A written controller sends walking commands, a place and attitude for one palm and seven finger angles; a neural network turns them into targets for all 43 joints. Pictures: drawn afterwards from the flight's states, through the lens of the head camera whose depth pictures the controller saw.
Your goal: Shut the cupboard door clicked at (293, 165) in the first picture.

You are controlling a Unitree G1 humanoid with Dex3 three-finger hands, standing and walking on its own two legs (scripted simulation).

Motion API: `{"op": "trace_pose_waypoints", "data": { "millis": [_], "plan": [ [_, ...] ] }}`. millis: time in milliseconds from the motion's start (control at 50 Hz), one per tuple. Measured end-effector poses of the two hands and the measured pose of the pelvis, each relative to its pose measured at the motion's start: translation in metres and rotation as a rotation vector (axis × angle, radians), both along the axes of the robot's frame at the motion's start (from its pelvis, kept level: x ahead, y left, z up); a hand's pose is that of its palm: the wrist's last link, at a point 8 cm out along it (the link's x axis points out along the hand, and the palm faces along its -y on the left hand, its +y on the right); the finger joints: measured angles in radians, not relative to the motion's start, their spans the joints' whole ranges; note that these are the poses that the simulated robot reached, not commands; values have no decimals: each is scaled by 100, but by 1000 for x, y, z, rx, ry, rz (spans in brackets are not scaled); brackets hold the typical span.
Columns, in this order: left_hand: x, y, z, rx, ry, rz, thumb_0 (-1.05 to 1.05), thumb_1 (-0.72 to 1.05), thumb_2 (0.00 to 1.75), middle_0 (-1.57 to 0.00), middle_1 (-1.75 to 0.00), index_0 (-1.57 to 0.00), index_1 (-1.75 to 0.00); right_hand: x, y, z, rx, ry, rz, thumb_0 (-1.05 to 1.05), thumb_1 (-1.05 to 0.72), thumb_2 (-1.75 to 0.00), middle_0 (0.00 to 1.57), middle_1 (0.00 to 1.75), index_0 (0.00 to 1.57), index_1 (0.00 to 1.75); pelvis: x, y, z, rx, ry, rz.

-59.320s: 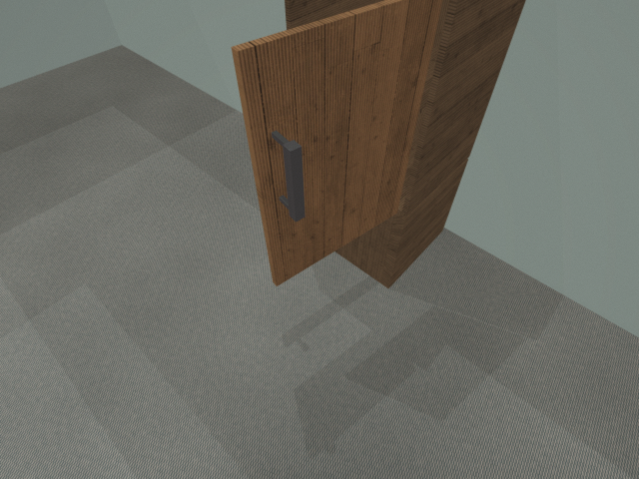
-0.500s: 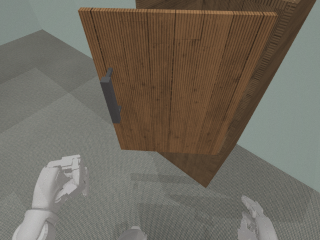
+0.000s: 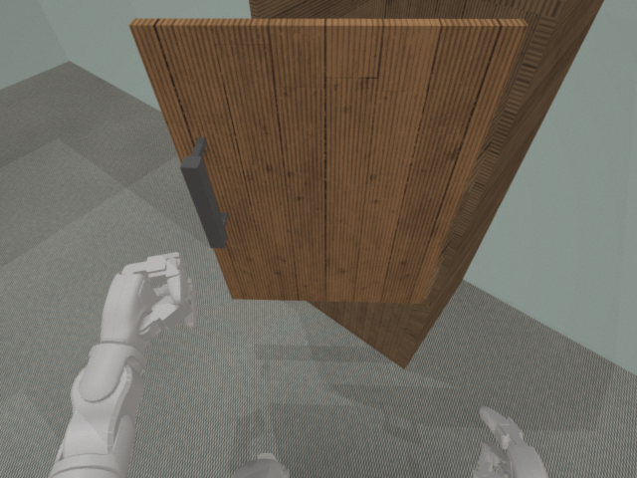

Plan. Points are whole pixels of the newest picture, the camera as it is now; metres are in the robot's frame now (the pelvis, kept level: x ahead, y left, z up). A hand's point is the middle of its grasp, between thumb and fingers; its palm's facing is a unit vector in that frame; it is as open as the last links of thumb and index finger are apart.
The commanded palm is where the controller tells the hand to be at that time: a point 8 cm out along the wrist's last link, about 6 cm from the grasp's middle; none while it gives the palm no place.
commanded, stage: bring the fist close to the handle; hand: left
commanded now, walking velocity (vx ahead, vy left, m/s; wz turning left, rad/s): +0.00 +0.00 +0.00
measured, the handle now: (210, 196) +0.49 +0.19 +0.07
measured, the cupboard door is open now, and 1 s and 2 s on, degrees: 36 36 23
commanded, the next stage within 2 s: push the door shut along its arc in 0.94 s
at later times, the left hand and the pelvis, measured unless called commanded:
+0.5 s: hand (216, 251) +0.38 +0.16 +0.07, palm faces +0.00 -1.00 -0.01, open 3.1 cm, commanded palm +0.36 +0.21 +0.07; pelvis +0.00 +0.01 +0.00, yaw -1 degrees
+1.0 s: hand (217, 246) +0.39 +0.16 +0.07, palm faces +0.01 -1.00 -0.01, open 3.1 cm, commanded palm +0.36 +0.21 +0.07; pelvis -0.01 +0.01 +0.00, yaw -1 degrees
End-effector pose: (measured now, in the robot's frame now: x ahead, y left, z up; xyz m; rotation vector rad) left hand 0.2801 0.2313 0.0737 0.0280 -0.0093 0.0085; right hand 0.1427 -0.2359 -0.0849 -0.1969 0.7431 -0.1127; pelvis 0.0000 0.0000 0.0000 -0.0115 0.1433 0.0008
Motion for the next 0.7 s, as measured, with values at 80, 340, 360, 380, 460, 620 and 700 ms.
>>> {"op": "trace_pose_waypoints", "data": {
  "millis": [80, 340, 360, 380, 460, 620, 700],
  "plan": [
    [11, 0, 0, 0, -5, 1, 2, 90, 90, -130, -150, -130, -150, -7, -5, -3, -7, 32, -13, 1, -90, -90, 20, 30, 20, 30, 1, 1, 1, 0, 3, -2],
    [52, -11, -2, -10, -17, -5, 2, 90, 90, -130, -150, -130, -150, -21, -8, -10, -14, 102, -42, 1, -90, -90, 20, 30, 20, 30, -1, 4, -1, 1, 22, -9],
    [55, -12, -1, -10, -20, -6, 2, 90, 90, -130, -150, -130, -150, -22, -7, -11, -13, 106, -44, 1, -90, -90, 20, 30, 20, 30, -2, 4, -1, 0, 23, -10],
    [58, -14, 0, -11, -21, -7, 2, 90, 90, -130, -150, -130, -150, -24, -7, -11, -11, 110, -45, 1, -90, -90, 20, 30, 20, 30, -2, 5, -1, 0, 24, -10],
    [71, -18, -1, -12, -11, -10, 2, 90, 90, -130, -150, -130, -150, -30, -5, -14, -7, 135, -51, 1, -90, -90, 20, 30, 20, 30, -3, 6, -1, -2, 30, -11],
    [95, -23, -1, -11, -10, -2, 2, 90, 90, -130, -150, -130, -150, -51, -7, -21, -9, 196, -76, 1, -90, -90, 20, 30, 20, 30, -4, 7, -4, -4, 49, -16],
    [98, -24, -1, -17, -10, -1, 2, 90, 90, -130, -150, -129, -150, -62, -9, -23, -4, 228, -93, 1, -90, -90, 20, 30, 20, 30, -4, 8, -4, -2, 53, -24]
  ]
}}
